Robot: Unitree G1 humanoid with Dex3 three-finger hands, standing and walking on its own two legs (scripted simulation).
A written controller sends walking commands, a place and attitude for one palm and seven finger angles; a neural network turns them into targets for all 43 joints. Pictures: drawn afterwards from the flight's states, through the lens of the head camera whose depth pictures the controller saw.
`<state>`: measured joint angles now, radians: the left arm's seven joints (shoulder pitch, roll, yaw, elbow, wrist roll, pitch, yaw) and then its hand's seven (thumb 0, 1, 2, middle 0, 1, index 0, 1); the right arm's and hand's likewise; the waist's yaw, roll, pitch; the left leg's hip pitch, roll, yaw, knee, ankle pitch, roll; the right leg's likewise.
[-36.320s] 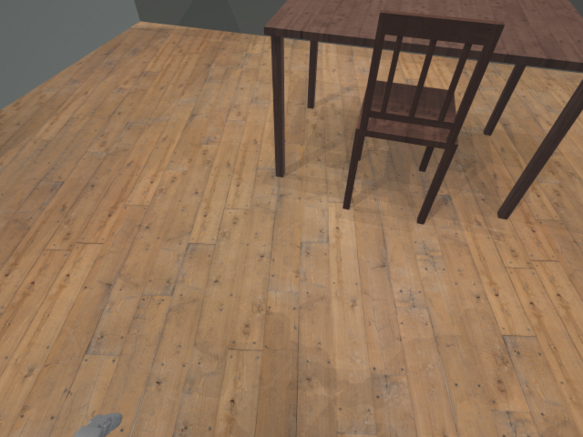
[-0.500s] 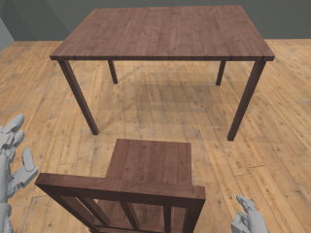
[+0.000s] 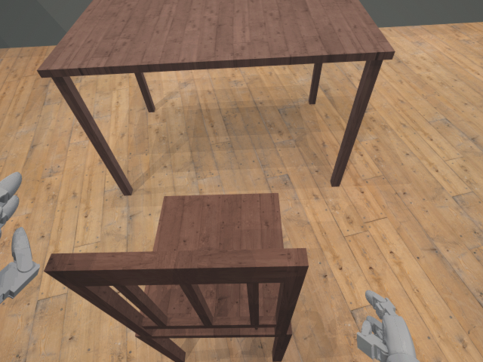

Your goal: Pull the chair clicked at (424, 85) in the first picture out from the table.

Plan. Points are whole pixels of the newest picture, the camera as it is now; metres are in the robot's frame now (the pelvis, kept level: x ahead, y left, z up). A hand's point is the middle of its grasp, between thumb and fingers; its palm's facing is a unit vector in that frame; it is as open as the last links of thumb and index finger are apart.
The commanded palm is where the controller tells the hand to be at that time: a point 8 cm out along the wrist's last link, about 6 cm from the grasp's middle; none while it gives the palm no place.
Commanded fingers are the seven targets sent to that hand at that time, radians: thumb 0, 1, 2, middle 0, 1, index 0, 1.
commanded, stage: step back with the hand held close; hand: left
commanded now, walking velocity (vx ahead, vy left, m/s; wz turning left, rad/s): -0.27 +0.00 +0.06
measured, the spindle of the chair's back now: (198, 302) +0.24 +0.11 -0.10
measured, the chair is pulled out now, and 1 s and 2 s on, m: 0.64 0.64 0.64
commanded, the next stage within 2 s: stop stepping back and stand still in 1.28 s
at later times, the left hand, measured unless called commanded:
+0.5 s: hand out of the picture +0.12 +0.28 +0.16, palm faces +0.46 -0.73 -0.50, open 7.4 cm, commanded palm +0.05 +0.31 +0.17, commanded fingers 0.00 0.90 0.90 -0.20 -0.30 -0.20 -0.30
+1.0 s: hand out of the picture +0.09 +0.27 +0.17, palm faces +0.47 -0.69 -0.55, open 7.4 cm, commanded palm +0.02 +0.30 +0.17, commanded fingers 0.00 0.90 0.90 -0.20 -0.30 -0.20 -0.30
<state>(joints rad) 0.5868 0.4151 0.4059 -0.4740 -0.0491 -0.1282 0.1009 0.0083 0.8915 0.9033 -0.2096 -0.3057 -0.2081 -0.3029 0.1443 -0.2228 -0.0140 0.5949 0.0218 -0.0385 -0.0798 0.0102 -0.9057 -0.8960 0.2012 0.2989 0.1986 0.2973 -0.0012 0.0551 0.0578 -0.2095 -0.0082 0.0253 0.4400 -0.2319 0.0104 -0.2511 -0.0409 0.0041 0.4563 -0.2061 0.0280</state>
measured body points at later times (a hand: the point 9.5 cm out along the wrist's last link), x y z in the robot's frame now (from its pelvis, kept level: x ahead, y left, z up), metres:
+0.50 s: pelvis -0.07 +0.01 -0.01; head -0.05 +0.01 +0.44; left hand +0.09 +0.32 +0.19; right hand +0.10 -0.22 -0.09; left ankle +0.00 +0.11 -0.74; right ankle -0.01 -0.14 -0.74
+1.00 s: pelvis -0.10 +0.00 -0.02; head -0.06 +0.01 +0.42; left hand +0.06 +0.31 +0.20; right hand +0.08 -0.23 -0.10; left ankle +0.00 +0.11 -0.74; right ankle -0.05 -0.14 -0.74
